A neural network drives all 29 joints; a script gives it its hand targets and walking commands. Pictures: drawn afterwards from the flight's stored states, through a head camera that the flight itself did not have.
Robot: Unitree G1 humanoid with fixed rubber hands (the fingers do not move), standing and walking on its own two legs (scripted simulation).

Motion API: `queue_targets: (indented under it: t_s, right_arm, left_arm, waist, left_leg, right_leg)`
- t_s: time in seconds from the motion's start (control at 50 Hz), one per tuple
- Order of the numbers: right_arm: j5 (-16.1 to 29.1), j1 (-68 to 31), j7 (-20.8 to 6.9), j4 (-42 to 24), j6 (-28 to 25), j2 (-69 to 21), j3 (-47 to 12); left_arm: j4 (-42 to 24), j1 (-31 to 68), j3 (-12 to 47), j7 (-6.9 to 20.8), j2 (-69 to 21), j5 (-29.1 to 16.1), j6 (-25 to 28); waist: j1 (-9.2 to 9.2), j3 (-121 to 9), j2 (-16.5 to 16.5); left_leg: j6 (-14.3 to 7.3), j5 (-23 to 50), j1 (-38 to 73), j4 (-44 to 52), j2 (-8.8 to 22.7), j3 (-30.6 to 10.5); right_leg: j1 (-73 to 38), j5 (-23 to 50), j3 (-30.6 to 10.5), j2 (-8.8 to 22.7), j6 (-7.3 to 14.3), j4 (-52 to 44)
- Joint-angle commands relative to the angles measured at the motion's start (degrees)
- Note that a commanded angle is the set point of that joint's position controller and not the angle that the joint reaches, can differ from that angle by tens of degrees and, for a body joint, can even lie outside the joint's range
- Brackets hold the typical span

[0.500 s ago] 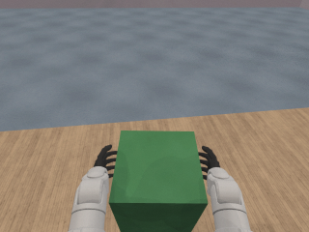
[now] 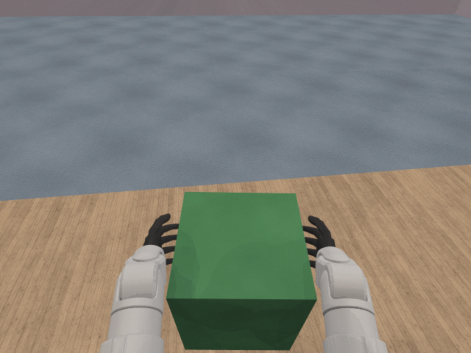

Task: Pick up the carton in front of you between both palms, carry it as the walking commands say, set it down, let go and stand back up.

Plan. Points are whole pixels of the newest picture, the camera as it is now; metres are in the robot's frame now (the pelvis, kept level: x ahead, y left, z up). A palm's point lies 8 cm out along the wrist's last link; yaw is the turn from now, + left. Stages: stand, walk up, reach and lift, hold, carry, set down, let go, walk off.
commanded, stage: hold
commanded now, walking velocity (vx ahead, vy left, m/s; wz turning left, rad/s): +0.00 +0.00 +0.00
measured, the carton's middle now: (238, 273) +0.30 +0.00 -0.02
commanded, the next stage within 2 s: carry in 0.54 s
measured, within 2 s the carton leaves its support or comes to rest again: neither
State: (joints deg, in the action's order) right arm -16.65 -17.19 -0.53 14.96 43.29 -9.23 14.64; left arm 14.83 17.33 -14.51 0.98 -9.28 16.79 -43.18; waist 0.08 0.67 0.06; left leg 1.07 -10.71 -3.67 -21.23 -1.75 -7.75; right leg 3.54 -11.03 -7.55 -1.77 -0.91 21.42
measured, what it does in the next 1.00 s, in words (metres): walks ahead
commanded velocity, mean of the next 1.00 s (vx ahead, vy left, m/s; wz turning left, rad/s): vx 0.25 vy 0.00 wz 0.00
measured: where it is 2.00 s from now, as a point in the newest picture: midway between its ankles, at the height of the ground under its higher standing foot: (225, 270)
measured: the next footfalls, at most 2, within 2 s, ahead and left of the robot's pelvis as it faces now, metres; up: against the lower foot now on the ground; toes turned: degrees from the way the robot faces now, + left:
left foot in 1.16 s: +0.31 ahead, +0.12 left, +0.00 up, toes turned +9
right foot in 1.58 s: +0.67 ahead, -0.07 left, +0.00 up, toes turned -12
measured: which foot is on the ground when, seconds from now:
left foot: down 0.00-0.94, up 0.96-1.00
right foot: down 0.00-1.00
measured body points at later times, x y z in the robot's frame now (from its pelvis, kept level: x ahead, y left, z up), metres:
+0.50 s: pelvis +0.01 +0.00 +0.00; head -0.04 +0.00 +0.45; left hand +0.31 +0.15 +0.04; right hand +0.31 -0.15 +0.04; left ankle +0.02 +0.13 -0.75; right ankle +0.02 -0.13 -0.75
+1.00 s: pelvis +0.13 +0.01 -0.01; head +0.11 +0.01 +0.44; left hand +0.41 +0.15 +0.07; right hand +0.41 -0.15 +0.07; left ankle +0.04 +0.12 -0.72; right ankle +0.08 -0.10 -0.75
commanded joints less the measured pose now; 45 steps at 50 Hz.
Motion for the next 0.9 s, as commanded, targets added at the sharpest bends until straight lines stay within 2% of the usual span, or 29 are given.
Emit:
queue_targets:
  t_s: [0.0, 0.32, 0.5, 0.52, 0.56, 0.58, 0.6, 0.66, 0.7, 0.72, 0.74, 0.76, 0.78, 0.8, 0.82, 0.84, 0.86, 0.88]
  right_arm:
    - [15.38, -29.96, -13.93, -0.97, -1.72, -52.70, -31.91]
    - [16.15, -26.06, -13.62, -3.77, -1.39, -52.17, -32.81]
    - [16.30, -25.28, -13.47, -4.63, -1.29, -51.92, -33.10]
    - [16.69, -26.70, -13.35, -4.81, -1.20, -52.33, -33.45]
    - [17.82, -26.46, -13.07, -7.08, -0.98, -52.42, -35.06]
    - [18.60, -27.08, -12.81, -8.63, -0.63, -52.46, -36.39]
    - [19.29, -27.75, -12.52, -10.16, -0.18, -52.34, -37.62]
    - [22.41, -26.83, -11.58, -15.50, 2.49, -51.53, -42.39]
    - [24.88, -27.02, -10.96, -19.16, 5.55, -50.19, -45.12]
    - [26.06, -27.73, -10.71, -20.74, 7.31, -49.38, -45.95]
    - [27.00, -27.88, -10.40, -21.75, 9.16, -48.36, -46.53]
    - [27.57, -26.59, -10.04, -21.85, 11.04, -47.16, -46.73]
    - [27.92, -24.09, -9.58, -22.12, 12.72, -46.10, -46.84]
    - [27.93, -22.28, -8.98, -23.30, 14.13, -45.43, -46.77]
    - [28.67, -21.77, -8.43, -25.97, 15.57, -45.80, -47.36]
    - [29.57, -21.91, -7.97, -28.92, 16.92, -46.01, -48.07]
    - [30.52, -22.30, -7.71, -31.37, 18.17, -46.37, -48.69]
    - [31.39, -21.18, -7.63, -33.28, 19.39, -46.94, -49.31]
  left_arm:
    - [-0.44, 29.13, 31.66, 13.67, -52.72, -15.04, 1.63]
    - [-3.27, 25.16, 32.57, 13.25, -52.34, -15.77, 1.14]
    - [-4.06, 24.29, 32.79, 13.10, -52.02, -15.91, 1.05]
    - [-4.04, 25.13, 33.47, 13.00, -52.79, -16.63, 0.96]
    - [-6.27, 25.21, 34.92, 12.60, -52.67, -17.63, 0.83]
    - [-8.34, 26.22, 36.25, 12.30, -52.68, -18.40, 0.55]
    - [-10.11, 26.89, 37.37, 11.97, -52.55, -19.05, 0.06]
    - [-14.78, 24.61, 41.35, 10.63, -51.08, -21.69, -2.62]
    - [-18.44, 24.04, 44.00, 9.65, -49.54, -23.45, -5.78]
    - [-20.16, 24.50, 44.88, 9.24, -48.60, -24.29, -7.60]
    - [-21.50, 24.44, 45.53, 8.93, -47.46, -25.01, -9.44]
    - [-22.71, 24.87, 46.25, 8.72, -46.72, -25.94, -11.37]
    - [-24.35, 24.95, 47.16, 8.56, -46.20, -27.20, -13.30]
    - [-26.16, 25.60, 48.45, 8.67, -46.54, -28.96, -14.98]
    - [-27.48, 25.58, 49.72, 8.77, -47.33, -30.95, -16.37]
    - [-28.78, 24.97, 50.59, 8.85, -48.09, -32.73, -17.51]
    - [-29.81, 24.04, 50.97, 8.86, -48.70, -33.82, -18.48]
    - [-30.54, 21.54, 50.87, 8.76, -49.01, -34.28, -19.46]
  waist:
    - [-0.01, -12.18, 0.11]
    - [-0.02, -13.29, -0.17]
    - [0.05, -12.97, -0.12]
    - [-0.17, -13.19, 0.02]
    - [-0.06, -12.83, 0.25]
    - [-0.13, -11.25, 0.74]
    - [-0.08, -10.36, 1.32]
    - [0.25, -16.63, 5.58]
    - [0.08, -17.03, 7.65]
    - [-0.02, -15.76, 6.97]
    - [0.02, -14.24, 3.13]
    - [-0.39, -13.52, -5.00]
    - [-1.09, -13.19, -13.84]
    - [-1.34, -10.27, -15.92]
    - [-1.50, -10.36, -13.19]
    - [-1.37, -12.53, -10.56]
    - [-0.98, -15.20, -8.59]
    - [-0.57, -18.24, -6.92]
  left_leg:
    - [-0.02, 4.27, 2.09, 3.64, -3.79, 4.66]
    - [0.29, 10.70, 3.91, 3.75, -3.94, 4.31]
    - [0.25, 10.89, 3.89, 3.91, -4.03, 4.19]
    - [-0.71, 2.07, -3.19, -1.59, 6.28, 3.00]
    - [-1.36, -22.85, -8.31, 0.58, 4.76, 1.20]
    - [-1.67, -29.51, -11.17, 0.06, 4.40, 1.20]
    - [-1.71, -27.94, -12.81, -1.78, 4.62, 2.08]
    - [-1.19, -13.49, -13.03, -9.78, 3.04, 8.30]
    - [-1.01, -14.94, -13.18, -8.22, 1.60, 11.12]
    - [-1.14, -15.79, -11.09, -5.74, 2.21, 10.92]
    - [-1.75, -17.69, -8.00, -2.20, 4.69, 7.67]
    - [-3.89, -21.64, -3.97, 2.16, 10.85, -1.43]
    - [-7.21, -20.66, 1.52, 6.92, 17.01, -11.62]
    - [-10.66, -12.44, 4.53, 7.64, 20.39, -16.91]
    - [-11.96, -4.48, 5.18, 6.47, 20.64, -15.33]
    - [-11.55, 0.65, 5.23, 4.65, 19.52, -11.13]
    - [-9.84, 3.10, 3.19, 1.78, 17.12, -4.78]
    - [-7.26, 1.52, -2.04, -1.94, 14.00, 2.09]
  right_leg:
    - [-1.47, 4.21, 4.38, -3.64, -0.18, -3.94]
    - [-3.30, 10.31, 4.03, -4.02, -0.25, -3.99]
    - [-3.44, 10.62, 3.89, -4.09, -0.29, -4.10]
    - [3.75, 2.81, 2.32, 6.33, 0.70, 1.09]
    - [8.77, -22.73, -0.13, 5.45, 1.69, -2.06]
    - [11.12, -30.10, -0.93, 5.46, 2.25, -2.45]
    - [11.92, -29.52, -1.52, 6.39, 2.78, -2.36]
    - [8.63, -22.39, -3.52, 9.93, 4.87, -3.47]
    - [9.25, -26.22, -4.31, 11.32, 5.98, -4.29]
    - [12.38, -27.42, -2.97, 11.01, 5.73, -2.72]
    - [16.83, -25.48, 0.95, 8.80, 4.40, 1.43]
    - [23.04, -20.86, 6.58, 5.78, 2.36, 10.77]
    - [30.37, -16.02, 12.69, 2.64, 0.40, 20.99]
    - [36.56, -18.28, 13.65, 2.83, 0.29, 19.50]
    - [35.96, -19.97, 13.49, 3.41, 0.62, 17.03]
    - [31.88, -17.79, 14.24, 3.09, 0.81, 12.06]
    - [24.48, -11.03, 16.78, 1.68, 0.78, 6.15]
    - [13.24, -5.01, 18.39, 0.85, 0.70, 1.39]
